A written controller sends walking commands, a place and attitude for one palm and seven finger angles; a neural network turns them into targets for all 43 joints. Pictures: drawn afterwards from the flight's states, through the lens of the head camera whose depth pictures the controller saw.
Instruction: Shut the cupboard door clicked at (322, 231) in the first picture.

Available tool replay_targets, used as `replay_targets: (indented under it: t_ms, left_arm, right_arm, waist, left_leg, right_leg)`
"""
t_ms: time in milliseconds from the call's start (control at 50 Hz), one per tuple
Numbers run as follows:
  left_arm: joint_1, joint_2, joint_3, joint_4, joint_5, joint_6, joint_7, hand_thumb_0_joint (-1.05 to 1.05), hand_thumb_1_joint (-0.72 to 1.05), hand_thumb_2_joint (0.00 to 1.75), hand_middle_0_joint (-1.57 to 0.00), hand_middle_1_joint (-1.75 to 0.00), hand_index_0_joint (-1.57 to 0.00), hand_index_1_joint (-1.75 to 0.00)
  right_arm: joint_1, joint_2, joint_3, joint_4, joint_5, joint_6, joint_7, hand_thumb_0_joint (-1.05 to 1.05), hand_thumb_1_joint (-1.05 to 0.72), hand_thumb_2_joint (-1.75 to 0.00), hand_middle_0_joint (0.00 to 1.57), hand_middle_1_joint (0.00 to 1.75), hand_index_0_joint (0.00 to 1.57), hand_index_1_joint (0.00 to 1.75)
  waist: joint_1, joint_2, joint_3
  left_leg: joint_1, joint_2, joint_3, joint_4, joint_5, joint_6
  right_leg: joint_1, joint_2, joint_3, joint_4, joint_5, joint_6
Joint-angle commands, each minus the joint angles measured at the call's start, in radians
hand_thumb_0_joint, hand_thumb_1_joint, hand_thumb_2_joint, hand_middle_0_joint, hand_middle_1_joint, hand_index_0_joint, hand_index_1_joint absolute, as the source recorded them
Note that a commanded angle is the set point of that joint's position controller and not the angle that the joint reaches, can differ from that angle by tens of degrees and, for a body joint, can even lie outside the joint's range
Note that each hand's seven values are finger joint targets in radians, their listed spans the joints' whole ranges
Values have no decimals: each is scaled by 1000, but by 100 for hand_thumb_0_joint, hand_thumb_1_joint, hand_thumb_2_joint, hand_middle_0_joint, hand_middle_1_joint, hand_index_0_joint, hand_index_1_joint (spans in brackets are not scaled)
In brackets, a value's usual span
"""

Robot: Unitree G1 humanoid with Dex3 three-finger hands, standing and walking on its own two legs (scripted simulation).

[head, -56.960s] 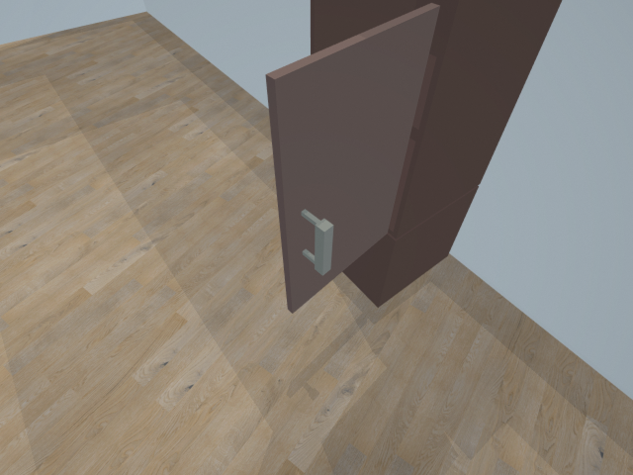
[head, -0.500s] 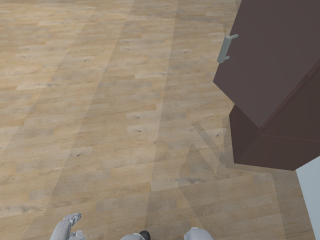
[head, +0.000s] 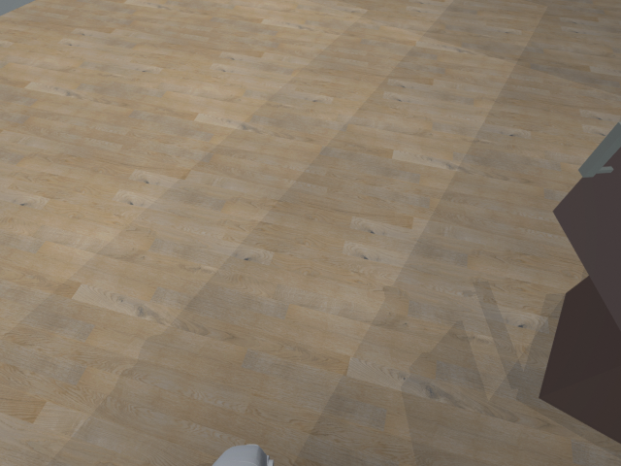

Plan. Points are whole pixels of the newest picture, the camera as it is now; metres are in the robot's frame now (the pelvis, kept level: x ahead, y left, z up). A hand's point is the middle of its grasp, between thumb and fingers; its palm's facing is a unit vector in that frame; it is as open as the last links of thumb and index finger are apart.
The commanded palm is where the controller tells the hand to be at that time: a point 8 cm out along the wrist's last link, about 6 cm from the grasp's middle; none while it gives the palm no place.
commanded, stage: walk to a spot facing it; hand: left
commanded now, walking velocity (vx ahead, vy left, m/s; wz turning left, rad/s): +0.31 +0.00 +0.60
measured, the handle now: (615, 150) +0.73 -0.59 -0.08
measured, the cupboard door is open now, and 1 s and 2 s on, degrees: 37 37 37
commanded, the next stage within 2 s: turn to face it in 1.02 s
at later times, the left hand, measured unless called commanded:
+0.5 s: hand (174, 364) +0.26 +0.24 -0.15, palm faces +0.17 -0.96 -0.23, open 7.4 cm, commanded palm none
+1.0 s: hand (189, 383) +0.24 +0.22 -0.18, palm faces +0.56 -0.81 -0.20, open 7.3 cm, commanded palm none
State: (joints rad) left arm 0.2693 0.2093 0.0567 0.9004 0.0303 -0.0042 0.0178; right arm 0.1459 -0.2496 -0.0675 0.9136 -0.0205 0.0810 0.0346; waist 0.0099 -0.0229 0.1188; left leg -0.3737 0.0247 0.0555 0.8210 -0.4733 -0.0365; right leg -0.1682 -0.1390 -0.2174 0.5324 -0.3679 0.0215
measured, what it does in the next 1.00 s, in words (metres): walks ahead, turning left: left foot, then right foot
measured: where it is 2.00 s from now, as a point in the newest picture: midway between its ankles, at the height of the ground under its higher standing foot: (254, 331)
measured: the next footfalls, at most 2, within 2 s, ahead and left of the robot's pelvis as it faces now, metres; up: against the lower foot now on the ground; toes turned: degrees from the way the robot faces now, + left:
left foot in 0.08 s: +0.03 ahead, +0.13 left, +0.00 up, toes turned +8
right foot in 0.52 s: +0.35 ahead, -0.07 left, +0.00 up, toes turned +8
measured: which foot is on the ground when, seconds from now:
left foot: up 0.00-0.06, down 0.08-0.54, up 0.56-1.00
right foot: down 0.00-0.08, up 0.10-0.50, down 0.52-1.00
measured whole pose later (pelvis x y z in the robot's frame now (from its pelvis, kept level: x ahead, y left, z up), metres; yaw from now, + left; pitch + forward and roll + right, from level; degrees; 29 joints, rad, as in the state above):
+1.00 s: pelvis +0.36 +0.07 -0.01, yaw +31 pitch +1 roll -1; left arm 0.36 0.19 0.06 1.01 0.03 -0.06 0.01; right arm 0.07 -0.22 -0.06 0.89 -0.03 0.01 0.05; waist 0.03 -0.02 0.12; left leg -0.53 0.05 0.13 0.72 -0.26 0.05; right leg 0.00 -0.13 -0.39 0.45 -0.42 0.06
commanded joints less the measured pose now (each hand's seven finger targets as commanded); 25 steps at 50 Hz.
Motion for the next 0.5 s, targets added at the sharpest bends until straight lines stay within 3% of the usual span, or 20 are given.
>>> replay_targets:
  t_ms: [0,20,40,60,80,100,140,180,200,260,340,420,440,460,480]
  left_arm:
    - [73,238,71,-26,2,-22,-3,0,90,90,-20,-30,-20,-30]
    - [48,229,70,-28,-6,-22,-9,0,90,90,-20,-30,-20,-30]
    - [29,175,60,-54,-15,-17,-18,0,90,90,-20,-30,-20,-30]
    - [-98,123,31,-133,-8,-19,-27,0,90,90,-20,-30,-20,-30]
    - [-191,145,30,-166,-2,-15,-24,0,90,90,-20,-30,-20,-30]
    - [-197,150,36,-152,0,-14,-20,0,90,90,-20,-30,-20,-30]
    - [-168,143,41,-110,-1,-11,-31,0,90,90,-20,-30,-20,-30]
    - [-112,131,37,-82,-2,-7,-44,0,90,90,-20,-30,-20,-30]
    - [-99,124,35,-72,-2,-5,-47,0,90,90,-20,-30,-20,-30]
    - [-118,119,31,-81,-4,-7,-52,0,90,90,-20,-30,-20,-30]
    - [-220,105,20,-115,-10,-15,-55,0,90,90,-20,-30,-20,-30]
    - [-225,108,27,-125,-15,-26,-56,0,90,90,-20,-30,-20,-30]
    - [-177,111,30,-113,-16,-28,-53,0,90,90,-20,-30,-20,-30]
    - [-84,121,37,-85,-14,-34,-52,0,90,90,-20,-30,-20,-30]
    - [72,151,49,-35,-8,-46,-45,0,90,90,-20,-30,-20,-30]
  right_arm:
    - [-28,-57,-4,-110,1,-70,5,0,-90,-90,20,30,20,30]
    - [65,-89,-15,-86,-2,-78,3,0,-90,-90,20,30,20,30]
    - [186,-203,-42,-52,-7,-85,-7,0,-90,-90,20,30,20,30]
    - [316,-302,-66,-16,-10,-85,-20,0,-90,-90,20,30,20,30]
    - [362,-283,-61,13,-4,-81,-29,0,-90,-90,20,30,20,30]
    - [316,-244,-42,3,-4,-84,-33,0,-90,-90,20,30,20,30]
    - [185,-178,-23,-44,-7,-98,-46,0,-90,-90,20,30,20,30]
    - [145,-160,-12,-48,-4,-114,-48,0,-90,-90,20,30,20,30]
    - [151,-153,-10,-44,0,-121,-48,0,-90,-90,20,30,20,30]
    - [176,-146,-8,-25,5,-133,-49,0,-90,-90,20,30,20,30]
    - [219,-133,-8,6,2,-139,-50,0,-90,-90,20,30,20,30]
    - [214,-144,-15,29,-6,-141,-52,0,-90,-90,20,30,20,30]
    - [196,-150,-17,33,-5,-140,-53,0,-90,-90,20,30,20,30]
    - [184,-151,-18,36,-3,-139,-54,0,-90,-90,20,30,20,30]
    - [183,-138,-18,40,4,-140,-51,0,-90,-90,20,30,20,30]
  waist:
    - [10,-167,-154]
    - [-44,-91,-176]
    - [-116,172,-233]
    - [-187,388,-207]
    - [-192,230,-153]
    - [-162,179,-120]
    - [-99,182,-18]
    - [-50,163,2]
    - [-41,157,-1]
    - [-32,149,-24]
    - [-52,145,5]
    - [-34,146,-13]
    - [-7,143,-25]
    - [38,105,-66]
    - [105,26,-139]
  left_leg:
    - [72,-29,85,-268,47,34]
    - [279,-38,63,-397,118,54]
    - [521,148,-217,-486,117,138]
    - [638,370,-554,-517,370,261]
    - [601,409,-525,-511,464,307]
    - [495,359,-457,-523,376,279]
    - [338,282,-387,-555,324,234]
    - [299,217,-309,-577,387,215]
    - [298,194,-277,-586,422,209]
    - [327,174,-249,-597,471,224]
    - [321,168,-245,-605,501,227]
    - [258,184,-259,-569,497,214]
    - [219,187,-259,-539,525,207]
    - [195,160,-234,-435,581,191]
    - [108,109,-210,-235,586,159]
  right_leg:
    - [125,-227,162,-70,345,-112]
    - [-13,-184,91,84,304,-66]
    - [-266,-79,-9,362,110,7]
    - [-597,42,35,606,-270,47]
    - [-668,4,152,670,-242,25]
    - [-617,-22,183,649,-184,20]
    - [-570,-27,206,637,-55,30]
    - [-532,-5,191,614,46,40]
    - [-526,3,184,601,89,45]
    - [-536,6,184,513,156,58]
    - [-518,19,178,333,229,53]
    - [-308,61,167,156,207,18]
    - [-216,72,169,142,207,7]
    - [-84,96,156,93,212,-2]
    - [153,99,171,25,223,-16]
